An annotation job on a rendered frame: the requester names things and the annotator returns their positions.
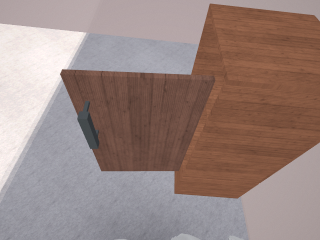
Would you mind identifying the handle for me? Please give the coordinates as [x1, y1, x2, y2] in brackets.
[77, 101, 100, 149]

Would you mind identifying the cupboard door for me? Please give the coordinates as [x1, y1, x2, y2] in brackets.
[60, 69, 216, 172]

